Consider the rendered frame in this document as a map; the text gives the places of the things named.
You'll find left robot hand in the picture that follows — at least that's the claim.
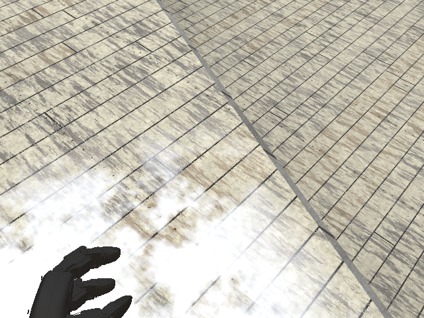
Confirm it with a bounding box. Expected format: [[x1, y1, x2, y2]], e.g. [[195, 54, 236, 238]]
[[27, 246, 133, 318]]

